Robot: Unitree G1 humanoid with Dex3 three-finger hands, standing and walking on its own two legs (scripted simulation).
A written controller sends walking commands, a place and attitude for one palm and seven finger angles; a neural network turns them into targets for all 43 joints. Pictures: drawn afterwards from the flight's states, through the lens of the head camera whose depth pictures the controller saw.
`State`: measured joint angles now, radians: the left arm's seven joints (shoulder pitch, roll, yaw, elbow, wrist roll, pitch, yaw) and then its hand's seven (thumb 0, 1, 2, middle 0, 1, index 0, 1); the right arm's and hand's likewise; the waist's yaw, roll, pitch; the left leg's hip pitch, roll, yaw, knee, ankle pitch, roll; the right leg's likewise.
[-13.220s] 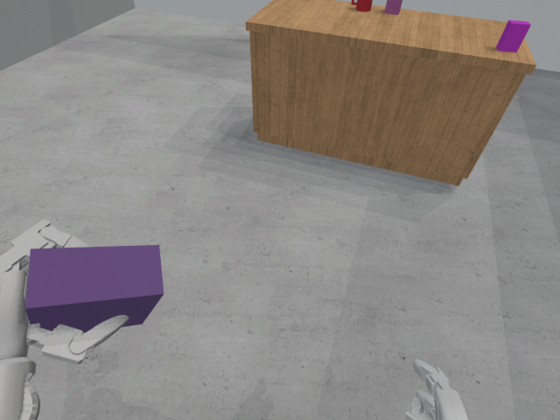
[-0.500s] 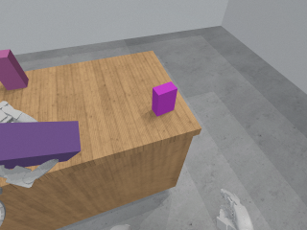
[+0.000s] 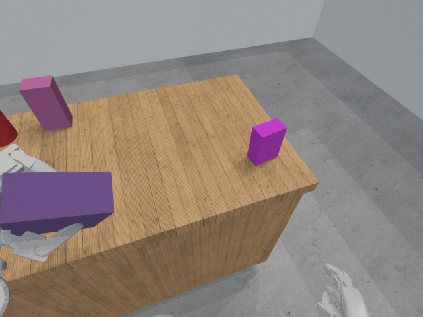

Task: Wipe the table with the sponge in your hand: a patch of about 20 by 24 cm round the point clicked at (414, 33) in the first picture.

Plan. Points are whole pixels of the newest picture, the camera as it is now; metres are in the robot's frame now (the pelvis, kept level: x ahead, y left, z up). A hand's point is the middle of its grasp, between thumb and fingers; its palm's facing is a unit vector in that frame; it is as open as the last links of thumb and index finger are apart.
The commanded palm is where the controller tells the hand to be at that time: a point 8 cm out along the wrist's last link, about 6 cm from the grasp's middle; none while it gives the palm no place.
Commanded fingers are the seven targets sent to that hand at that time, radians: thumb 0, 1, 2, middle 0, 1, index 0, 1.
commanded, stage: shuffle to correct the standing spot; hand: left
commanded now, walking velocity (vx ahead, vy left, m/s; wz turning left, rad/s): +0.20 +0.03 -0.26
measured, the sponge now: (72, 204) +0.24 +0.21 +0.16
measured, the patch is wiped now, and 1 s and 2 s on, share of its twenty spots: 0.00 0.00 0.00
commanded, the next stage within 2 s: come to a stop and stand still in 0.28 s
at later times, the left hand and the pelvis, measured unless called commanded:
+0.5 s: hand (35, 182) +0.26 +0.26 +0.18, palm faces +0.30 -0.87 -0.40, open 9.8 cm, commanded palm +0.21 +0.30 +0.20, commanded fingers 0.00 0.10 1.30 -1.20 -1.60 -1.20 -1.60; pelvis +0.03 +0.04 +0.02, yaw -4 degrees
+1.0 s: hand (18, 157) +0.27 +0.27 +0.22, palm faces +0.38 -0.82 -0.43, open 9.8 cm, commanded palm +0.19 +0.29 +0.20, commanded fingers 0.00 0.10 1.30 -1.20 -1.60 -1.20 -1.60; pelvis +0.02 +0.02 +0.02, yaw -3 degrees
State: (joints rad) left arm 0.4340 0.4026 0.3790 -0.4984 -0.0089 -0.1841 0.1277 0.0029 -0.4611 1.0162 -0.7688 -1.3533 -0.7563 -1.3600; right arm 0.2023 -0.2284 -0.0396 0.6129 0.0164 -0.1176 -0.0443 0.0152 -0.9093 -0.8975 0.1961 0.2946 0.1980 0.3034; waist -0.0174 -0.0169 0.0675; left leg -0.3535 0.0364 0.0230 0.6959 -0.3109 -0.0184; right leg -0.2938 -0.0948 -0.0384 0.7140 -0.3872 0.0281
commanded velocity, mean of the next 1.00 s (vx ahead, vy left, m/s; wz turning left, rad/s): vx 0.05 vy -0.03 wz -0.03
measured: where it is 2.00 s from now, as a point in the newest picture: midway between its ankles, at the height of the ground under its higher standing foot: outside the picture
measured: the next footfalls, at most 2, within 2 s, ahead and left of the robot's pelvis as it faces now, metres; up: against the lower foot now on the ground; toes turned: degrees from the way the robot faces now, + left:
right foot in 0.30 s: +0.05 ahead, -0.06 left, +0.00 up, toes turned -2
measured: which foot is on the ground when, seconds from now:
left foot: down 0.00-1.00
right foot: down 0.00-0.12, up 0.14-0.28, down 0.30-1.00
